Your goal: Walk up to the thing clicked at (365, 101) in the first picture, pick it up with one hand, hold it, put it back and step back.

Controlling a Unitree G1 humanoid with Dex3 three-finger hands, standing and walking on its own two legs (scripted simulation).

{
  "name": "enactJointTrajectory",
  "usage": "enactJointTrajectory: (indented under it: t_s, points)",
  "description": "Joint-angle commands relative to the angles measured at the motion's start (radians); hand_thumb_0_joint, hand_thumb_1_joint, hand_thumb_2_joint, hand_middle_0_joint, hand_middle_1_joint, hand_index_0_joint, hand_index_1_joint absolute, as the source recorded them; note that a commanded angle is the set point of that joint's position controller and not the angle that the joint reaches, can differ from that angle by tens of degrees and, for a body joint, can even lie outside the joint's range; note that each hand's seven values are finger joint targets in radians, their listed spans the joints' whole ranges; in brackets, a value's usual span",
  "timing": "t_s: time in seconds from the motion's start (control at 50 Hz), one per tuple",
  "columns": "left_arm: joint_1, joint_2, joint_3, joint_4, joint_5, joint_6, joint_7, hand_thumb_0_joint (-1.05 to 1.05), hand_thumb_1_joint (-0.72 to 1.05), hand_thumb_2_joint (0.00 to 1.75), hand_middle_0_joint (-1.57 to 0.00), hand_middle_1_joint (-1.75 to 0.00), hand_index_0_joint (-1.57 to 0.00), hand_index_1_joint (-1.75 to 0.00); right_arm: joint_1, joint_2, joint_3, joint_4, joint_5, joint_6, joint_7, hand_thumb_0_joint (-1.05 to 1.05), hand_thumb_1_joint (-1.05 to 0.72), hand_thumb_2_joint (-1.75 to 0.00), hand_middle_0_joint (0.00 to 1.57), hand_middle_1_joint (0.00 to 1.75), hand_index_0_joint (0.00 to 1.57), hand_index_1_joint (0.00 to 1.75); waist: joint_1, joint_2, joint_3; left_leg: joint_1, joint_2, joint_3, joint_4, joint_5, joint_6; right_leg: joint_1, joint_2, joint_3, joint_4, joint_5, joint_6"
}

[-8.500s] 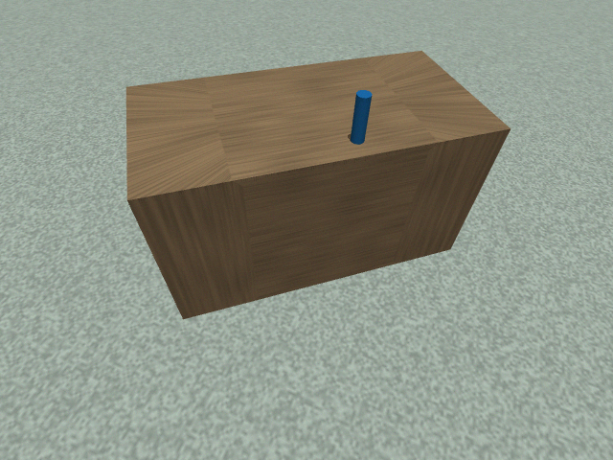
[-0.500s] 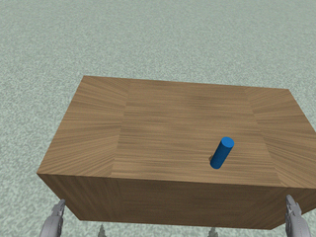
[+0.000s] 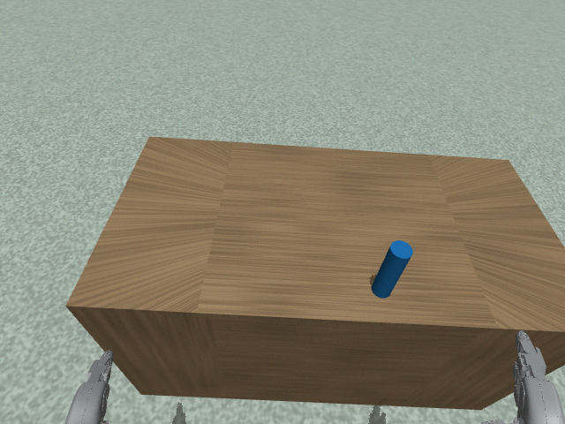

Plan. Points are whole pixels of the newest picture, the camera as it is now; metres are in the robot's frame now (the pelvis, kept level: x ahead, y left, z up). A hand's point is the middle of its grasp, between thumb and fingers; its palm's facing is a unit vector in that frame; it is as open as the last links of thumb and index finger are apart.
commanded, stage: go down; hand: right
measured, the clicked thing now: (390, 271) +0.43 -0.21 -0.10
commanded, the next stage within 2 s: none
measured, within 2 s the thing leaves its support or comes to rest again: neither
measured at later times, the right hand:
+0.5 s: hand (506, 326) +0.27 -0.33 +0.00, palm faces +0.25 +0.96 -0.14, open 17.5 cm
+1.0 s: hand (516, 300) +0.31 -0.35 +0.01, palm faces +0.20 +0.98 -0.05, open 17.2 cm
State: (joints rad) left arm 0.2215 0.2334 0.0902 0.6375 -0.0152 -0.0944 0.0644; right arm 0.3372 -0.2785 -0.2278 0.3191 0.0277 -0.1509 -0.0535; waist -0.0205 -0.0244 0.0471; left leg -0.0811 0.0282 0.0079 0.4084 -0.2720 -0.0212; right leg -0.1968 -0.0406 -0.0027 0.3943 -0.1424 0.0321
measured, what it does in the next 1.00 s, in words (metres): stands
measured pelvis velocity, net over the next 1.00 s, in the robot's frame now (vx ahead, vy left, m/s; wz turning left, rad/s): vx -0.01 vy -0.01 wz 0.01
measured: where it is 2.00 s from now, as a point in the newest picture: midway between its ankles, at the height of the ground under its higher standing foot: outside the picture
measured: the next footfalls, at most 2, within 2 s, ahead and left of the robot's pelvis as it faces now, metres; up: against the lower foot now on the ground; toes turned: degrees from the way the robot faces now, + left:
none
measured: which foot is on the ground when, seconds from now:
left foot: down 0.00-1.00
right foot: down 0.00-1.00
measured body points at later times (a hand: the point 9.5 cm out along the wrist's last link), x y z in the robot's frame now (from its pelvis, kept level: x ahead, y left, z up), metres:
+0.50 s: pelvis +0.00 -0.01 -0.02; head +0.02 -0.02 +0.43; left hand +0.14 +0.26 -0.10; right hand +0.26 -0.38 +0.01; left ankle -0.03 +0.13 -0.74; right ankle +0.05 -0.14 -0.74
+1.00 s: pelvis -0.01 -0.01 -0.04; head +0.04 -0.04 +0.41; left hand +0.14 +0.25 -0.11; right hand +0.30 -0.40 +0.01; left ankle -0.03 +0.13 -0.74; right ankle +0.05 -0.14 -0.74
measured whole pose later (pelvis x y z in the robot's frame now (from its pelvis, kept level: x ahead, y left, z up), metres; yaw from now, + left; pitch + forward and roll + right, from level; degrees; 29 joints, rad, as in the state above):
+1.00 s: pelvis -0.01 -0.01 -0.04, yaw +1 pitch +9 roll +2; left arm 0.25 0.23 0.00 0.55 0.00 -0.15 0.13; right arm -0.27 -0.60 -0.59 0.93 0.25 -0.37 0.50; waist 0.06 0.02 -0.07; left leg -0.53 0.01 0.01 0.80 -0.43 -0.03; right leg -0.67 -0.06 0.02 0.83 -0.32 0.02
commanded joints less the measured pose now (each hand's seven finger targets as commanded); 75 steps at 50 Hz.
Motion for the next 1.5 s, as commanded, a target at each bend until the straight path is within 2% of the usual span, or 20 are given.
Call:
enactJointTrajectory:
  t_s: [0.0,0.1,0.14,0.16,0.22,0.36,0.42,0.46,0.54,0.6,0.7,0.74,0.78,0.86,0.94,0.98,1.12,1.22,1.44,1.48]
  points:
    - [-0.11,0.135,0.053,-0.104,0.019,-0.045,-0.002,0.0,-0.54,0.04,-0.06,-0.05,-0.05,-0.05,-0.18,-0.211,-0.15,-0.187,0.009,-0.098,-0.001,0.0,0.61,-0.07,0.01,0.07,0.03,0.07,0.011,0.01,-0.085,-0.178,-0.029,0.029,-0.084,0.038,0.019,0.075,0.043,-0.039,-0.026,-0.021,-0.041]
    - [-0.165,0.207,0.119,-0.115,0.024,-0.049,0.014,0.0,-0.54,0.03,-0.06,-0.05,-0.06,-0.05,-0.403,-0.327,-0.233,-0.095,0.04,-0.161,0.047,0.0,0.61,-0.07,0.01,0.07,0.03,0.07,0.051,0.041,-0.145,-0.224,-0.008,-0.012,-0.049,0.035,0.01,0.062,0.046,-0.026,0.042,-0.014,-0.042]
    - [-0.164,0.187,0.09,-0.164,0.02,-0.06,0.024,0.0,-0.53,0.03,-0.06,-0.05,-0.06,-0.05,-0.478,-0.359,-0.257,-0.077,0.065,-0.192,0.083,0.0,0.61,-0.07,0.02,0.07,0.03,0.07,0.055,0.058,-0.188,-0.223,-0.002,-0.024,-0.048,0.022,0.006,0.068,0.045,-0.016,0.062,-0.02,-0.044]
    - [-0.136,0.135,0.037,-0.114,0.019,-0.06,0.023,0.0,-0.53,0.03,-0.05,-0.05,-0.06,-0.05,-0.476,-0.338,-0.243,-0.035,0.075,-0.2,0.108,0.0,0.6,-0.06,0.02,0.06,0.04,0.06,0.041,0.029,-0.181,-0.222,0.0,-0.026,-0.035,0.043,0.006,0.056,0.046,-0.015,0.067,-0.004,-0.043]
    - [-0.125,0.093,-0.008,-0.032,0.006,-0.055,0.025,0.0,-0.53,0.03,-0.05,-0.05,-0.06,-0.04,-0.482,-0.33,-0.231,0.159,0.111,-0.207,0.196,0.0,0.59,-0.05,0.03,0.06,0.04,0.06,0.039,-0.023,-0.139,-0.26,-0.006,-0.022,0.015,0.041,0.007,-0.027,0.04,-0.005,0.086,-0.031,-0.045]
    - [-0.106,0.192,0.028,-0.135,0.0,-0.051,0.048,0.0,-0.54,0.03,-0.06,-0.06,-0.06,-0.05,-0.517,-0.473,-0.333,0.24,0.175,-0.204,0.347,0.0,0.56,-0.06,0.03,0.06,0.04,0.06,0.02,-0.028,-0.329,-0.263,-0.043,0.034,0.129,0.154,0.017,-0.017,0.018,0.008,0.153,0.093,-0.038]
    - [-0.115,0.212,0.044,-0.203,0.0,-0.052,0.054,0.0,-0.54,0.03,-0.06,-0.06,-0.06,-0.05,-0.505,-0.431,-0.321,0.275,0.197,-0.213,0.37,0.0,0.54,-0.06,0.03,0.06,0.04,0.06,0.017,-0.005,-0.305,-0.262,-0.047,0.034,0.113,0.145,0.02,-0.029,0.018,0.005,0.147,0.093,-0.037]
    - [-0.108,0.226,0.057,-0.232,0.001,-0.056,0.059,0.0,-0.54,0.03,-0.06,-0.06,-0.06,-0.05,-0.583,-0.481,-0.346,0.244,0.195,-0.229,0.37,0.0,0.52,-0.07,0.03,0.06,0.04,0.06,0.022,-0.019,-0.34,-0.279,-0.047,0.033,0.121,0.141,0.023,-0.007,0.016,0.008,0.154,0.096,-0.037]
    - [-0.05,0.124,0.0,-0.118,0.005,-0.055,0.052,0.0,-0.55,0.04,-0.06,-0.06,-0.06,-0.05,-0.565,-0.437,-0.308,0.28,0.181,-0.253,0.374,0.0,0.51,-0.08,0.03,0.06,0.04,0.06,0.009,-0.088,-0.218,-0.335,-0.043,0.025,0.134,0.078,0.031,-0.094,0.017,-0.003,0.163,0.035,-0.032]
    - [-0.051,0.14,-0.007,-0.168,0.013,-0.066,0.059,0.0,-0.54,0.04,-0.06,-0.06,-0.06,-0.05,-0.686,-0.527,-0.35,0.198,0.177,-0.276,0.385,0.0,0.5,-0.07,0.03,0.05,0.04,0.05,0.037,-0.105,-0.338,-0.325,-0.038,0.01,0.15,0.117,0.026,-0.055,0.019,-0.006,0.203,0.055,-0.037]
    - [-0.065,0.222,0.051,-0.199,0.015,-0.081,0.087,0.0,-0.54,0.04,-0.06,-0.06,-0.07,-0.06,-0.788,-0.586,-0.391,0.24,0.207,-0.299,0.417,0.0,0.46,-0.07,0.04,0.05,0.05,0.05,0.072,-0.072,-0.362,-0.374,-0.042,0.013,0.179,0.109,0.022,-0.06,0.01,0.008,0.232,0.028,-0.041]
    - [0.013,0.129,-0.024,-0.103,0.015,-0.079,0.083,0.0,-0.54,0.04,-0.06,-0.06,-0.07,-0.06,-0.771,-0.559,-0.372,0.321,0.216,-0.293,0.448,0.0,0.45,-0.07,0.04,0.05,0.04,0.05,0.062,-0.112,-0.318,-0.404,-0.035,0.007,0.194,0.113,0.021,-0.087,0.016,0.003,0.254,0.037,-0.042]
    - [0.005,0.143,-0.012,-0.116,0.015,-0.088,0.081,0.0,-0.54,0.04,-0.06,-0.06,-0.06,-0.05,-0.755,-0.531,-0.353,0.389,0.23,-0.29,0.482,0.0,0.49,-0.07,0.04,0.05,0.04,0.05,0.076,-0.086,-0.292,-0.456,-0.039,0.009,0.211,0.077,0.021,-0.136,0.01,0.01,0.268,0.002,-0.045]
    - [-0.013,0.14,-0.03,-0.13,0.021,-0.1,0.075,0.0,-0.53,0.03,-0.06,-0.06,-0.07,-0.05,-0.795,-0.611,-0.386,0.434,0.23,-0.281,0.531,0.0,0.48,-0.06,0.04,0.05,0.04,0.05,0.069,-0.112,-0.316,-0.504,-0.032,0.002,0.264,0.052,0.019,-0.207,0.014,0.012,0.325,-0.022,-0.045]
    - [-0.04,0.214,-0.007,-0.318,0.015,-0.118,0.087,0.0,-0.54,0.04,-0.06,-0.06,-0.07,-0.06,-0.858,-0.686,-0.447,0.404,0.262,-0.291,0.556,0.0,0.46,-0.06,0.05,0.04,0.05,0.04,0.069,-0.058,-0.466,-0.454,-0.045,0.017,0.278,0.069,0.016,-0.152,0.01,0.028,0.331,0.001,-0.048]
    - [-0.005,0.228,0.012,-0.286,0.015,-0.114,0.09,0.0,-0.53,0.03,-0.06,-0.06,-0.07,-0.05,-0.861,-0.7,-0.46,0.444,0.271,-0.292,0.563,0.0,0.48,-0.06,0.04,0.05,0.05,0.05,0.067,-0.055,-0.436,-0.472,-0.04,0.008,0.287,0.074,0.014,-0.176,0.015,0.028,0.353,0.01,-0.051]
    - [-0.009,0.128,-0.078,-0.269,0.019,-0.126,0.077,0.0,-0.53,0.04,-0.05,-0.06,-0.06,-0.05,-0.927,-0.711,-0.451,0.475,0.251,-0.306,0.584,0.0,0.53,-0.05,0.04,0.05,0.05,0.05,0.062,-0.118,-0.365,-0.564,-0.038,-0.013,0.315,-0.031,0.025,-0.283,0.012,0.02,0.378,-0.114,-0.047]
    - [0.04,0.246,0.008,-0.308,0.025,-0.138,0.091,0.0,-0.54,0.04,-0.06,-0.06,-0.06,-0.06,-0.964,-0.769,-0.473,0.44,0.266,-0.296,0.609,0.0,0.49,-0.06,0.05,0.05,0.05,0.05,0.092,-0.15,-0.485,-0.583,-0.056,0.016,0.354,0.021,0.025,-0.193,0.005,0.034,0.39,-0.029,-0.041]
    - [0.037,0.188,-0.049,-0.34,0.019,-0.158,0.081,0.0,-0.54,0.05,-0.05,-0.06,-0.06,-0.05,-0.999,-0.784,-0.487,0.476,0.281,-0.287,0.641,0.0,0.52,-0.05,0.05,0.05,0.05,0.05,0.086,-0.141,-0.455,-0.635,-0.054,0.018,0.376,-0.008,0.027,-0.264,0.004,0.038,0.416,-0.077,-0.042]
    - [0.019,0.24,-0.004,-0.393,0.018,-0.164,0.089,0.0,-0.54,0.05,-0.05,-0.06,-0.06,-0.05,-1.022,-0.797,-0.491,0.45,0.287,-0.292,0.645,0.0,0.53,-0.06,0.05,0.05,0.05,0.05,0.096,-0.136,-0.488,-0.629,-0.06,0.025,0.381,-0.012,0.029,-0.237,-0.002,0.047,0.413,-0.076,-0.04]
